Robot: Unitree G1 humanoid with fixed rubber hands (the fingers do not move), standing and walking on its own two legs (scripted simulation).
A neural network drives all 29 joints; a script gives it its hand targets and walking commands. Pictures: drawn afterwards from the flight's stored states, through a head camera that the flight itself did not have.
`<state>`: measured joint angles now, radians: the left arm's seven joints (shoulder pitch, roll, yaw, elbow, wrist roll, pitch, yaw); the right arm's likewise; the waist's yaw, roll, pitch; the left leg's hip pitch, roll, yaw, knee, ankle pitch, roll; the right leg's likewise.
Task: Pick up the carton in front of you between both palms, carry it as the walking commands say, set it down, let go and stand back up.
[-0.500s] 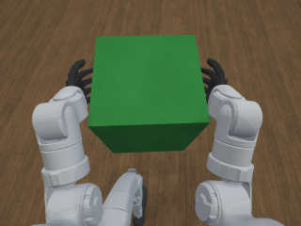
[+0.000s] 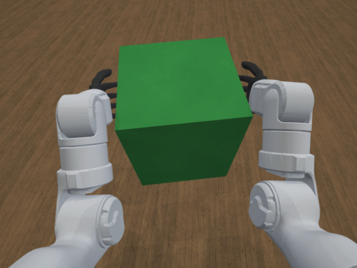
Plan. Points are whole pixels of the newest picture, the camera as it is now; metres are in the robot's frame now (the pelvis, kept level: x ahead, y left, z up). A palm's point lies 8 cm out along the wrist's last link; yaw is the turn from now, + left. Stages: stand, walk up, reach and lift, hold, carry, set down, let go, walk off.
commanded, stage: carry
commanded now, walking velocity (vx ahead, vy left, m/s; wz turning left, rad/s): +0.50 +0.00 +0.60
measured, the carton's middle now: (179, 119) +0.41 -0.03 +0.13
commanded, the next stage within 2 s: none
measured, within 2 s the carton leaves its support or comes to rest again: neither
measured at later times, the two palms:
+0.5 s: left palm (59, 103) +0.56 +0.29 +0.05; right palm (162, 86) +0.62 +0.00 +0.06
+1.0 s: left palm (95, 34) +0.88 +0.23 +0.09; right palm (177, 35) +0.88 -0.07 +0.09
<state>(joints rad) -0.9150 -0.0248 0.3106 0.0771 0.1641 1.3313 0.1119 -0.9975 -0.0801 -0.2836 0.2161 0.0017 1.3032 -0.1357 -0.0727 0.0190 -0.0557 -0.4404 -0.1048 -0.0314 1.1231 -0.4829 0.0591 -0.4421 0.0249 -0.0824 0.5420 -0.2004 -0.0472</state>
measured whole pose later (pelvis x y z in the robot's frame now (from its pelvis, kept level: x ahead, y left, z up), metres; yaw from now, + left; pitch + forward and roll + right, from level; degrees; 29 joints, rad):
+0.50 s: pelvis +0.31 +0.09 +0.02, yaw +9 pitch +5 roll +0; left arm -0.28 -0.16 0.22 -0.20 0.11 1.15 0.09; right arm -0.28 0.16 -0.15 -0.23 -0.14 1.17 -0.09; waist 0.02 -0.01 0.07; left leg -0.28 0.00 0.22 0.36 -0.18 0.09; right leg -0.53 -0.09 -0.05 1.10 -0.37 0.02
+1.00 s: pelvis +0.62 +0.08 +0.01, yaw -3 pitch +2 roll +0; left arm -0.16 -0.13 0.12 -0.24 0.12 1.23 0.10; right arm -0.16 0.13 -0.11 -0.24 -0.13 1.23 -0.08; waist 0.03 0.01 -0.14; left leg -0.55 0.14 0.03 1.03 -0.32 -0.08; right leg -0.27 0.10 -0.12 0.40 -0.18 -0.14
